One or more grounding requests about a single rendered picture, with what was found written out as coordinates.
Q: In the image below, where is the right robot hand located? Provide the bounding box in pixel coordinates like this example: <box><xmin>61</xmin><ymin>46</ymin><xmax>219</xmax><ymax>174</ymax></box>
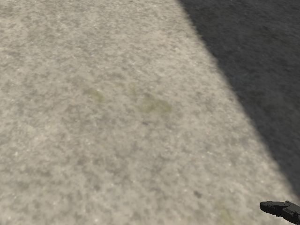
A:
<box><xmin>260</xmin><ymin>201</ymin><xmax>300</xmax><ymax>225</ymax></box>

